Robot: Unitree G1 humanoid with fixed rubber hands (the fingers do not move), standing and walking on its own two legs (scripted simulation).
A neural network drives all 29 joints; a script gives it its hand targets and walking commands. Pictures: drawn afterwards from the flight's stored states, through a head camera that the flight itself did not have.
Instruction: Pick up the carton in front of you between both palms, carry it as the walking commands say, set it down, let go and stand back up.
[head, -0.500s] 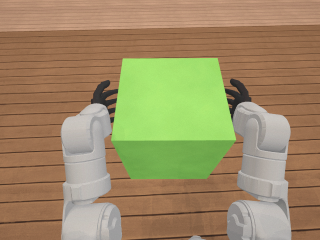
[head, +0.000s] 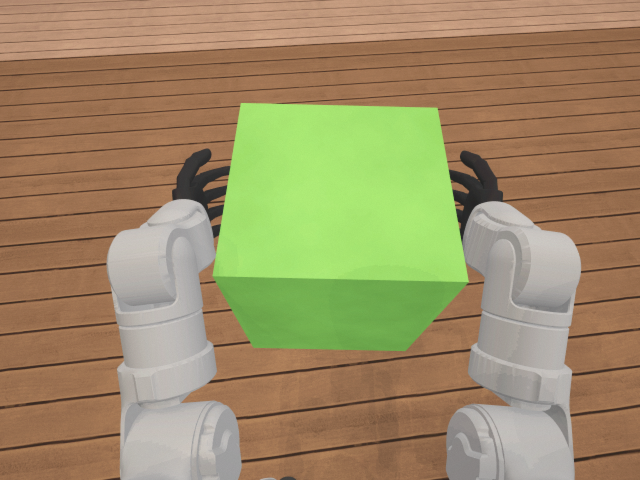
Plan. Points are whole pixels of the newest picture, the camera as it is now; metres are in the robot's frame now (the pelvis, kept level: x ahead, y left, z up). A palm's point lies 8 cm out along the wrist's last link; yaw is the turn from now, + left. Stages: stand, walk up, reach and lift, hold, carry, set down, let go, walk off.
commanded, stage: carry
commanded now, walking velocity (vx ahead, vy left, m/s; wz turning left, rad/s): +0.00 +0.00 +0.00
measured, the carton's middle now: (333, 243) +0.38 -0.01 +0.08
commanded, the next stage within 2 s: none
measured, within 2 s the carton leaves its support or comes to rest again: neither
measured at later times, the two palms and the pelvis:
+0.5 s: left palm (214, 219) +0.39 +0.13 +0.11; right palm (471, 214) +0.39 -0.17 +0.11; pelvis +0.06 -0.02 +0.00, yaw +0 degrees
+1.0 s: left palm (200, 168) +0.42 +0.14 +0.16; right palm (469, 163) +0.42 -0.16 +0.16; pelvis +0.09 +0.00 -0.01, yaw -1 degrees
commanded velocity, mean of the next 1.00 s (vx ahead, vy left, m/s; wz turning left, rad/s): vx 0.16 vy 0.00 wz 0.00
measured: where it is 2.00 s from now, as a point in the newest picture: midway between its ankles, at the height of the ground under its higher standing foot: (327, 326)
